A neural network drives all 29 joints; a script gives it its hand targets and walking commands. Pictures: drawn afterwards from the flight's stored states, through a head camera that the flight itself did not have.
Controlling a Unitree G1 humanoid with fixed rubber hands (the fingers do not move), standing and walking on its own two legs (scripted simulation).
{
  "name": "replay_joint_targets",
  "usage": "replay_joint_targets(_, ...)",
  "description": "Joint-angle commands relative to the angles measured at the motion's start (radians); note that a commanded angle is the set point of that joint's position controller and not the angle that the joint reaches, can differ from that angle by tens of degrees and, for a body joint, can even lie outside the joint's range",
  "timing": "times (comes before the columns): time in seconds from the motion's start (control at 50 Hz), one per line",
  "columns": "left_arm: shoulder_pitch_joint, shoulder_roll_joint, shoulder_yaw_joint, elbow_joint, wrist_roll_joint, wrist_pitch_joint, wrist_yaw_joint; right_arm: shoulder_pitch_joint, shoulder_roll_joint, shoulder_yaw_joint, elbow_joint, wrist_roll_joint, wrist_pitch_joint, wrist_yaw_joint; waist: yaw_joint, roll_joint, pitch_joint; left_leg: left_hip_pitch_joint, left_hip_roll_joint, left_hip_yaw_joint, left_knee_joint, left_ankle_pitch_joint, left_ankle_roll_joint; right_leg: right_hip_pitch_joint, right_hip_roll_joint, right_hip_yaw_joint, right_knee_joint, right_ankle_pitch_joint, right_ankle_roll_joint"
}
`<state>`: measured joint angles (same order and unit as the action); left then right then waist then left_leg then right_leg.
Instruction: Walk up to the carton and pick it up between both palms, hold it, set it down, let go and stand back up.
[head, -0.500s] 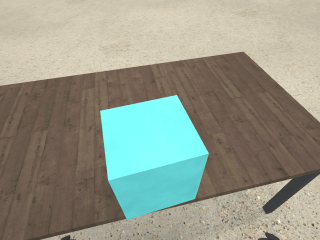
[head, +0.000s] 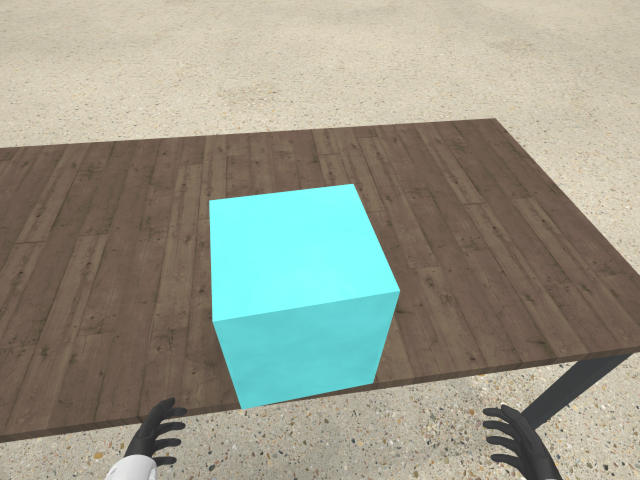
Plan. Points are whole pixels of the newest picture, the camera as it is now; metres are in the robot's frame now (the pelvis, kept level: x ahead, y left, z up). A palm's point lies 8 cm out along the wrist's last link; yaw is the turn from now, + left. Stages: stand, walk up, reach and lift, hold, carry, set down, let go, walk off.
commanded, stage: reach and lift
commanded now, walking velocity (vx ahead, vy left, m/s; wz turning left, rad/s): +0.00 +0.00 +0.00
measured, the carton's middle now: (296, 298) +0.38 +0.04 -0.01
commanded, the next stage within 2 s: none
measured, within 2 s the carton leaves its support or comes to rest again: neither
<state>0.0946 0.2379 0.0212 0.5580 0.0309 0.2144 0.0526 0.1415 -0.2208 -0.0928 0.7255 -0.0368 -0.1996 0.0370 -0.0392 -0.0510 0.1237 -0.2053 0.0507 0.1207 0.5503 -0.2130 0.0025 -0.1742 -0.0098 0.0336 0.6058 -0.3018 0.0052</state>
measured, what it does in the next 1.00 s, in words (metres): shifts its weight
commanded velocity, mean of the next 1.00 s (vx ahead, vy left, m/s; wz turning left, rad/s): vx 0.00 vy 0.00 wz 0.00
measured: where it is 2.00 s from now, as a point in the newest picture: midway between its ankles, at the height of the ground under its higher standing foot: outside the picture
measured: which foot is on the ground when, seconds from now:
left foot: down 0.00-1.00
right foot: down 0.00-1.00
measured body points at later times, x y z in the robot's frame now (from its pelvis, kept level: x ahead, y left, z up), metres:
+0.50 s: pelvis +0.03 +0.00 +0.02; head +0.01 +0.01 +0.47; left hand +0.22 +0.23 -0.04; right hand +0.19 -0.23 -0.03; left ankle +0.06 +0.12 -0.73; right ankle +0.03 -0.12 -0.73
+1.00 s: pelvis +0.07 -0.01 +0.02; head +0.05 +0.01 +0.46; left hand +0.22 +0.22 -0.02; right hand +0.24 -0.21 -0.02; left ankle +0.06 +0.12 -0.73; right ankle +0.03 -0.12 -0.73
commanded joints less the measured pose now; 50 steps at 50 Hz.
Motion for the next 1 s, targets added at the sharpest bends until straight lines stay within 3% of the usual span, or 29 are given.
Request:
replay_joint_targets(0.0, -0.175, 0.122, 0.041, -0.162, -0.005, -0.086, 0.002, -0.008, -0.057, 0.002, -0.13, 0.009, 0.001, -0.01, -0.017, 0.037, -0.041, 0.269, -0.044, -0.035, -0.114, -0.205, 0.007, -0.299, -0.017, 0.004, -0.253, -0.176, -0.046)
replay_joint_targets(0.18, -0.06, 0.115, 0.025, -0.191, -0.053, -0.168, 0.002, 0.052, -0.034, 0.023, -0.314, 0.021, 0.004, -0.027, 0.008, 0.021, -0.024, 0.263, -0.053, -0.046, -0.212, -0.145, 0.005, -0.196, -0.001, -0.022, -0.301, -0.123, -0.024)
replay_joint_targets(0.32, 0.042, 0.074, 0.019, -0.177, -0.071, -0.231, -0.002, 0.11, -0.031, 0.022, -0.356, 0.045, -0.006, -0.004, 0.032, 0.019, 0.0, 0.261, -0.041, -0.055, -0.278, -0.056, -0.008, -0.123, 0.022, -0.037, -0.336, -0.062, -0.031)
replay_joint_targets(0.42, 0.058, 0.057, 0.012, -0.194, -0.084, -0.322, 0.011, 0.115, -0.009, 0.044, -0.352, 0.087, -0.046, 0.012, 0.058, 0.04, -0.014, 0.272, -0.035, -0.051, -0.288, 0.01, -0.021, -0.093, 0.02, -0.02, -0.353, -0.023, -0.043)
replay_joint_targets(0.54, 0.107, 0.05, 0.0, -0.182, -0.094, -0.432, 0.016, 0.133, 0.004, 0.065, -0.287, 0.126, -0.119, 0.013, 0.065, 0.067, -0.04, 0.299, -0.037, -0.06, -0.269, 0.129, -0.038, -0.056, 0.014, -0.003, -0.358, 0.069, -0.051)
replay_joint_targets(0.7, 0.217, 0.056, -0.003, -0.191, -0.092, -0.552, -0.011, 0.161, -0.01, 0.102, -0.191, 0.171, -0.257, -0.012, 0.067, 0.061, -0.104, 0.354, -0.049, -0.068, -0.189, 0.399, -0.065, -0.004, 0.02, 0.007, -0.341, 0.347, -0.038)
replay_joint_targets(0.86, 0.25, 0.058, -0.009, -0.196, -0.107, -0.648, -0.046, 0.139, -0.015, 0.158, -0.174, 0.23, -0.373, -0.025, 0.08, 0.043, -0.085, 0.301, -0.057, -0.068, -0.168, 0.394, -0.064, 0.012, 0.019, 0.016, -0.33, 0.35, -0.029)
replay_joint_targets(0.98, 0.284, 0.067, -0.01, -0.241, -0.115, -0.675, -0.053, 0.172, -0.009, 0.187, -0.233, 0.264, -0.404, -0.031, 0.089, 0.05, -0.076, 0.261, -0.062, -0.07, -0.17, 0.368, -0.06, 0.027, 0.019, 0.019, -0.327, 0.312, -0.029)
